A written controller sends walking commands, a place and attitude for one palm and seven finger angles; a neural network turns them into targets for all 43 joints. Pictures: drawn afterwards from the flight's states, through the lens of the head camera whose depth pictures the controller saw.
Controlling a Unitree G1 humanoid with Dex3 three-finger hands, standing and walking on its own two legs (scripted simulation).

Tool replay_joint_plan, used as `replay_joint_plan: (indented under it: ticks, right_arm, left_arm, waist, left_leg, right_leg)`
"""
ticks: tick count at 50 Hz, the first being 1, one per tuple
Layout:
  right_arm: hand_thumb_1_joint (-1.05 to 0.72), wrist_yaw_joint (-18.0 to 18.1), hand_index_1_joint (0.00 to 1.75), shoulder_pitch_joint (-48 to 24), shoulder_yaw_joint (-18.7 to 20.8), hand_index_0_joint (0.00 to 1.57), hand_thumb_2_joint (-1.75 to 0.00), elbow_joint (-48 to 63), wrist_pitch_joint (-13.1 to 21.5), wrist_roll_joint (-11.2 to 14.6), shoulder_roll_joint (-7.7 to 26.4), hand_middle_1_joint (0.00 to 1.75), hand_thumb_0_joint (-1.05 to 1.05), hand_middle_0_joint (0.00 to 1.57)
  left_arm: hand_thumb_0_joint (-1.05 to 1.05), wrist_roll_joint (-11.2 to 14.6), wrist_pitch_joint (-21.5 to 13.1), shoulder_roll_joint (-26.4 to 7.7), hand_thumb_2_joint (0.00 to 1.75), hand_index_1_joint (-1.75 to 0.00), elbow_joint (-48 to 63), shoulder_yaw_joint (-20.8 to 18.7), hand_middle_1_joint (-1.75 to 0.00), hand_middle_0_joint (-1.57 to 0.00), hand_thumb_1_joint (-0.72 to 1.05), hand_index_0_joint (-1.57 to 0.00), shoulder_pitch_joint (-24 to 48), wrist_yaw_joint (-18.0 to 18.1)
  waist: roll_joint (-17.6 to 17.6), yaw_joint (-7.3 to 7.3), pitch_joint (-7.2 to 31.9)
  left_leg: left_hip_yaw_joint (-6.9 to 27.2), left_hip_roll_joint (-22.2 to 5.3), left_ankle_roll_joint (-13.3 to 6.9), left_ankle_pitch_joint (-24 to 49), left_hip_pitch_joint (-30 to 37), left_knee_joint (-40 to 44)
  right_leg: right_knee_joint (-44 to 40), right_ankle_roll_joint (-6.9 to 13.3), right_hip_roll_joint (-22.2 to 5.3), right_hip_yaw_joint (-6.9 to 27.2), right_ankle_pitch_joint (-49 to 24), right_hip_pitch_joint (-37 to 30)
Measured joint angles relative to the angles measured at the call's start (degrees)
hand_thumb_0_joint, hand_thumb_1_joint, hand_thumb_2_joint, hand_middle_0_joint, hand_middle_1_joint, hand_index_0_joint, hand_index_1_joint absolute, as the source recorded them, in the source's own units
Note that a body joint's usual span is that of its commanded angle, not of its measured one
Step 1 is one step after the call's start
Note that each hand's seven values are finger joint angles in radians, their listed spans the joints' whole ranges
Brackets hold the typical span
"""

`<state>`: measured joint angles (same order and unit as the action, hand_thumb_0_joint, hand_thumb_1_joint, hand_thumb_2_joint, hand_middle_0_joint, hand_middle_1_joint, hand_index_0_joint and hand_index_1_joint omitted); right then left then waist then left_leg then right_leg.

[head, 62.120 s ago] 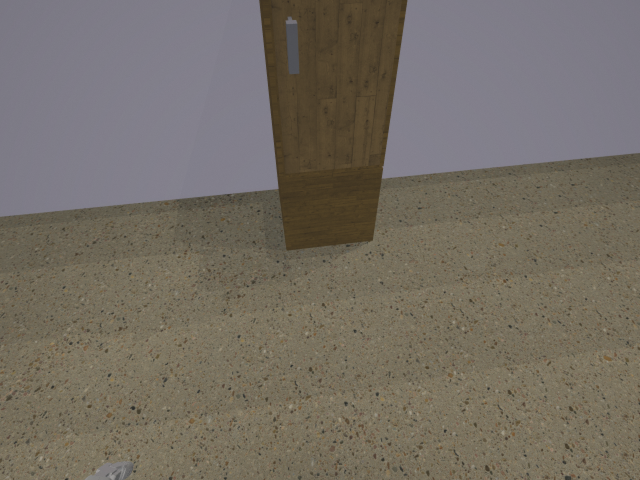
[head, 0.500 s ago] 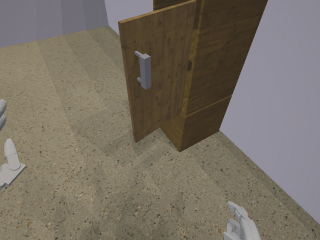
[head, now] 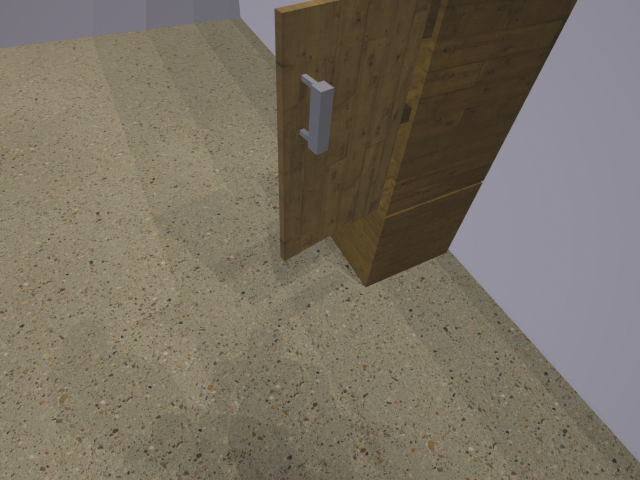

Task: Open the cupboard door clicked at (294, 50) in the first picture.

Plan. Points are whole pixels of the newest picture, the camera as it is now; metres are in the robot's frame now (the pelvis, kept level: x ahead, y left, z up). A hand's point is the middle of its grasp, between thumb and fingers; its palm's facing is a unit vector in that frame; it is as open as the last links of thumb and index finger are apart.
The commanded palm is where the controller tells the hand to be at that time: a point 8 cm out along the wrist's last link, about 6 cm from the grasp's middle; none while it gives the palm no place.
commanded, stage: let the arm hang, fingers relaxed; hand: left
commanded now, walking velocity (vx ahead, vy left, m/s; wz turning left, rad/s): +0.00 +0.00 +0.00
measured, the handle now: (312, 113) +0.67 +0.06 +0.09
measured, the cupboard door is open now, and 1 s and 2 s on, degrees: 100 100 100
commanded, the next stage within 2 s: look to check the result in 0.74 s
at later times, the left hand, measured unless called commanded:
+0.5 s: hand out of the picture +0.00 +0.22 -0.16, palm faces +0.02 -0.96 -0.27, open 7.4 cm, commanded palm none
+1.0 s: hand out of the picture +0.07 +0.22 -0.15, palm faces +0.00 -0.95 -0.31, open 7.4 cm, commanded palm none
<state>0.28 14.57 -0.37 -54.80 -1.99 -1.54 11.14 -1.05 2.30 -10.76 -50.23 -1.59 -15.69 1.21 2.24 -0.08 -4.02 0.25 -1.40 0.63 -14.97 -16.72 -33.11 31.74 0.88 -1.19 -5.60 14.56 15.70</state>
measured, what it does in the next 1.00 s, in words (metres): stands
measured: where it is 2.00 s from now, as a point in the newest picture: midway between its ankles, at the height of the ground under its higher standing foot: outside the picture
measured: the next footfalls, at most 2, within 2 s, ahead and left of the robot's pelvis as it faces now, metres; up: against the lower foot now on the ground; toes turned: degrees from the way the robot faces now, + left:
none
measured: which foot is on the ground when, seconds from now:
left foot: down 0.00-1.00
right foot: down 0.00-1.00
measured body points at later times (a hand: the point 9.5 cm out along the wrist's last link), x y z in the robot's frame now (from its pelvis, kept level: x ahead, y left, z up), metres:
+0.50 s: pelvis -0.01 +0.01 +0.01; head +0.00 +0.00 +0.46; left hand +0.00 +0.27 -0.14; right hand -0.02 -0.22 -0.16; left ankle +0.03 +0.13 -0.73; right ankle +0.03 -0.11 -0.73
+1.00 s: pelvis +0.01 +0.00 +0.01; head +0.03 -0.02 +0.46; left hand +0.07 +0.27 -0.12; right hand +0.05 -0.27 -0.14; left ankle +0.03 +0.13 -0.73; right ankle +0.03 -0.11 -0.73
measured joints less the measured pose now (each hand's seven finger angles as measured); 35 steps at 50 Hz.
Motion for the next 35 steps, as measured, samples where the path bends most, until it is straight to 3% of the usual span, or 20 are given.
replay_joint_plan:
  ticks: [6,15,35]
  right_arm:
    - [-0.91,0.31,0.30,1.48,0.31,0.20,-0.90,-3.65,-0.40,0.19,-0.74,0.30,0.01,0.20]
    - [-0.91,0.26,0.30,1.84,0.87,0.20,-0.90,-6.44,0.25,0.29,-1.26,0.30,0.01,0.20]
    - [-0.91,0.47,0.30,0.03,1.48,0.20,-0.90,-9.00,1.37,0.35,1.02,0.30,0.01,0.20]
  left_arm:
    - [-0.01,0.01,-0.49,-1.25,0.90,-0.30,-7.77,0.40,-0.30,-0.20,0.97,-0.20,-0.86,-0.48]
    - [0.00,-0.15,-0.96,-1.91,0.90,-0.30,-13.23,-0.26,-0.30,-0.20,0.92,-0.20,-1.34,-0.31]
    - [0.00,-0.09,-2.34,-0.80,0.90,-0.30,-13.84,-0.19,-0.30,-0.20,0.91,-0.20,4.83,-0.59]
  waist:
    - [-2.55,-0.48,0.32]
    - [-4.99,-0.40,1.11]
    - [-3.46,0.34,1.10]
  left_leg:
    - [-0.13,0.04,-0.39,2.63,1.41,3.94]
    - [-1.34,0.77,-0.98,4.36,2.43,6.58]
    - [-1.66,0.85,-0.57,4.72,4.26,8.83]
  right_leg:
    - [-5.33,-0.12,0.20,0.02,-3.47,-1.99]
    - [-6.19,-0.41,-0.49,1.17,-4.43,-1.85]
    - [-6.77,-0.33,-0.52,1.51,-4.08,-2.77]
